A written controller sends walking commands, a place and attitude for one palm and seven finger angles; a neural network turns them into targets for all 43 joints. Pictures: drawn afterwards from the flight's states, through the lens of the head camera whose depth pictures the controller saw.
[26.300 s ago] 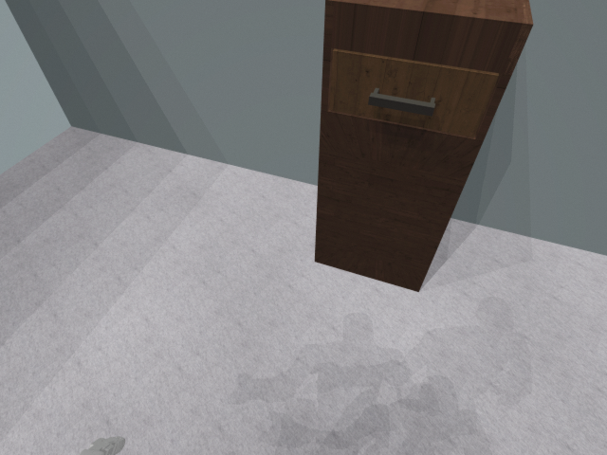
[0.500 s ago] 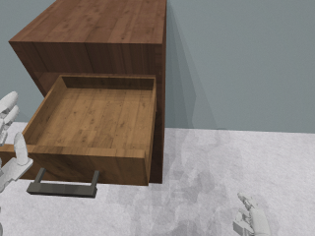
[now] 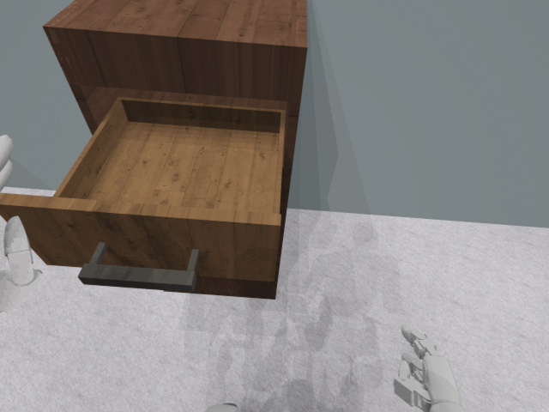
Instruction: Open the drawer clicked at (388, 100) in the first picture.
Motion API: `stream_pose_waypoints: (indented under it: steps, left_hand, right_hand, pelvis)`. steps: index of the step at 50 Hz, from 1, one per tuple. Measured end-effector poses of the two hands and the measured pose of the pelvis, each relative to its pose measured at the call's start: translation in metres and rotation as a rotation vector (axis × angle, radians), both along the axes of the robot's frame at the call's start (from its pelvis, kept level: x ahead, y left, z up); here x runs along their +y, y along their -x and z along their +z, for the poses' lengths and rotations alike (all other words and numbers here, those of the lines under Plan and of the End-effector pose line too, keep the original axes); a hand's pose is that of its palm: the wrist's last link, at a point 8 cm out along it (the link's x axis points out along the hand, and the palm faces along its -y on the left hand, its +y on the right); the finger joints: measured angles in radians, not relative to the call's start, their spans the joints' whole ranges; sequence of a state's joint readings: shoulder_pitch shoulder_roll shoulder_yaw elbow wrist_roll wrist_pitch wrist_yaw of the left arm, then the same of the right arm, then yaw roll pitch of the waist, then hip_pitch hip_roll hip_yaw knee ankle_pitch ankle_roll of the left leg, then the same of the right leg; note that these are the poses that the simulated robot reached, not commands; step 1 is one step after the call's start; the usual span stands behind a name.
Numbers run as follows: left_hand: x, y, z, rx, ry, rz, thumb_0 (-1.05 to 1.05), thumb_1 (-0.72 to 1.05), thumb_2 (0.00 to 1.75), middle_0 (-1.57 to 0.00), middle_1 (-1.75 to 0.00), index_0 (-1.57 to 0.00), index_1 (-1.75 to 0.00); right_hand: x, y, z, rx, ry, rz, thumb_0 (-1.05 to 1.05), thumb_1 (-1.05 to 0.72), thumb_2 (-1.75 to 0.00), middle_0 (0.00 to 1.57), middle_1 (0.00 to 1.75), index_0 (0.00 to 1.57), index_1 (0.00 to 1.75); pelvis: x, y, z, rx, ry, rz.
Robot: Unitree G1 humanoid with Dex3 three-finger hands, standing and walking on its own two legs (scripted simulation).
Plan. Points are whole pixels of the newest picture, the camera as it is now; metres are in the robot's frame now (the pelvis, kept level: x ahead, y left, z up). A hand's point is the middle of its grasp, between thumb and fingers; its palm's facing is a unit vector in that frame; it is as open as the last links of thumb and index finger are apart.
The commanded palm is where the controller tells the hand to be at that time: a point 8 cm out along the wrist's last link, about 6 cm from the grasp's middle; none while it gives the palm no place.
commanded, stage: step back with the hand held close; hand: left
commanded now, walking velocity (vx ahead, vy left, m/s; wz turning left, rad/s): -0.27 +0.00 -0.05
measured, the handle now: (143, 265) +0.30 +0.22 +0.03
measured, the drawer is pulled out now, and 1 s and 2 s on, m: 0.29 0.29 0.29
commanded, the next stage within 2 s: stop stepping back and stand still in 0.44 s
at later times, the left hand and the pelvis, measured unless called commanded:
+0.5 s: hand (12, 378) +0.11 +0.21 +0.21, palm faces +0.27 -0.80 -0.53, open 7.4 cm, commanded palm +0.03 +0.27 +0.22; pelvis -0.10 -0.01 +0.00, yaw -2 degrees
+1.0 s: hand out of the picture -0.03 +0.21 +0.23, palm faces +0.44 -0.76 -0.47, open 7.4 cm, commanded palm -0.08 +0.26 +0.22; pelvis -0.20 -0.03 +0.01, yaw +2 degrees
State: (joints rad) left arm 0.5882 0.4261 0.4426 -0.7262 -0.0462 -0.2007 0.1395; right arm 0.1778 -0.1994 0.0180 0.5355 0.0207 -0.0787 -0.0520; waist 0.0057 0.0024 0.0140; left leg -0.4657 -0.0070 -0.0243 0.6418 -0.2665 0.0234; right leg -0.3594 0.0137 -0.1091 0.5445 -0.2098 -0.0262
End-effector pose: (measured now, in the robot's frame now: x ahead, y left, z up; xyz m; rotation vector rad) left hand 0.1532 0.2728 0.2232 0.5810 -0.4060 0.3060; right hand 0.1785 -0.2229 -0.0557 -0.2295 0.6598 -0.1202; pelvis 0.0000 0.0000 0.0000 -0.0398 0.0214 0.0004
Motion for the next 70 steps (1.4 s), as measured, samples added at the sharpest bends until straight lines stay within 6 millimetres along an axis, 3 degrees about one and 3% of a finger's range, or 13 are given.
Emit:
stream_pose_waypoints:
  steps: [6, 12, 20, 28, 31, 35, 40, 46, 50, 56, 60, 66, 70]
  left_hand:
    - [0.011, 0.014, -0.002, -0.085, 0.038, -0.025, 0.01, 0.89, 0.89, -0.22, -0.3, -0.22, -0.3]
    - [0.026, 0.019, 0.01, -0.087, -0.016, 0.004, 0.01, 0.89, 0.89, -0.21, -0.3, -0.21, -0.3]
    - [0.001, 0.043, 0.009, -0.028, -0.02, -0.094, 0.01, 0.89, 0.89, -0.21, -0.3, -0.21, -0.3]
    - [-0.029, 0.097, 0.012, 0.031, -0.086, -0.151, 0.01, 0.89, 0.89, -0.22, -0.3, -0.22, -0.3]
    - [-0.025, 0.119, 0.017, 0.032, -0.09, -0.098, 0.01, 0.88, 0.89, -0.22, -0.3, -0.22, -0.3]
    - [-0.007, 0.136, 0.003, 0.041, -0.048, 0.003, 0.01, 0.88, 0.89, -0.22, -0.3, -0.22, -0.3]
    - [-0.002, 0.156, -0.011, 0.058, 0.044, 0.069, 0.01, 0.89, 0.89, -0.21, -0.3, -0.21, -0.3]
    - [-0.027, 0.199, 0.011, 0.021, -0.018, 0.026, 0.02, 0.89, 0.89, -0.21, -0.3, -0.21, -0.3]
    - [-0.028, 0.221, 0.019, -0.037, -0.031, 0.038, 0.01, 0.89, 0.89, -0.22, -0.3, -0.22, -0.3]
    - [-0.003, 0.221, -0.003, -0.058, 0.063, 0.126, 0.01, 0.89, 0.89, -0.21, -0.3, -0.21, -0.3]
    - [-0.005, 0.217, -0.016, 0.012, 0.081, 0.141, 0.01, 0.89, 0.89, -0.21, -0.3, -0.21, -0.3]
    - [-0.03, 0.221, -0.002, 0.031, -0.007, 0.069, 0.02, 0.89, 0.89, -0.21, -0.3, -0.21, -0.3]
    - [-0.028, 0.223, 0.009, 0.009, -0.018, 0.068, 0.01, 0.89, 0.89, -0.22, -0.3, -0.22, -0.3]
  right_hand:
    - [-0.005, 0.032, -0.008, 0.077, 0.076, -0.026, 0.01, -0.9, -0.9, 0.21, 0.3, 0.2, 0.3]
    - [0.01, 0.058, -0.003, 0.083, 0.046, -0.033, 0.01, -0.91, -0.9, 0.21, 0.3, 0.2, 0.3]
    - [0.019, 0.08, -0.004, 0.06, -0.019, 0.01, 0.01, -0.9, -0.9, 0.21, 0.3, 0.2, 0.3]
    - [-0.007, 0.115, -0.015, 0.068, -0.038, -0.002, 0.01, -0.9, -0.9, 0.21, 0.3, 0.2, 0.3]
    - [-0.019, 0.133, -0.006, 0.094, -0.015, -0.046, 0.01, -0.91, -0.9, 0.21, 0.3, 0.2, 0.3]
    - [-0.029, 0.145, -0.001, 0.03, 0.03, -0.06, 0.01, -0.91, -0.9, 0.21, 0.3, 0.2, 0.3]
    - [-0.027, 0.166, 0.001, 0.006, 0.022, -0.035, 0.01, -0.91, -0.9, 0.2, 0.3, 0.2, 0.3]
    - [-0.019, 0.197, -0.002, 0.009, -0.036, 0.008, 0.01, -0.91, -0.9, 0.21, 0.3, 0.2, 0.3]
    - [-0.023, 0.215, -0.01, 0.067, -0.034, 0.008, 0.01, -0.9, -0.9, 0.21, 0.3, 0.2, 0.3]
    - [-0.033, 0.231, -0.017, 0.083, 0.023, -0.01, 0.01, -0.9, -0.9, 0.21, 0.3, 0.2, 0.3]
    - [-0.031, 0.237, -0.017, 0.067, 0.004, -0.022, 0.02, -0.91, -0.9, 0.21, 0.3, 0.2, 0.3]
    - [-0.027, 0.235, -0.025, 0.084, -0.042, 0.021, 0.01, -0.91, -0.9, 0.21, 0.3, 0.2, 0.3]
    - [-0.027, 0.228, -0.024, 0.118, -0.042, 0.023, 0.01, -0.91, -0.9, 0.21, 0.3, 0.2, 0.3]
  pelvis:
    - [0.012, 0.013, -0.006, -0.012, 0.013, 0.019]
    - [0.017, 0.031, 0.004, 0.01, 0.033, 0.012]
    - [0.006, 0.066, 0.006, 0.054, 0.031, -0.03]
    - [-0.012, 0.116, 0.003, 0.032, 0.012, -0.019]
    - [-0.015, 0.12, 0.01, 0.035, -0.036, -0.023]
    - [-0.009, 0.131, 0.002, 0.03, -0.021, 0.006]
    - [-0.011, 0.162, 0.003, -0.011, -0.05, 0.015]
    - [-0.023, 0.187, 0.007, -0.03, -0.028, 0.042]
    - [-0.027, 0.196, 0.007, -0.022, -0.042, 0.036]
    - [-0.02, 0.202, 0.001, -0.001, -0.03, 0.071]
    - [-0.021, 0.206, 0.002, -0.015, -0.059, 0.062]
    - [-0.031, 0.203, 0.0, -0.024, -0.043, 0.074]
    - [-0.029, 0.201, 0.006, -0.016, -0.036, 0.077]
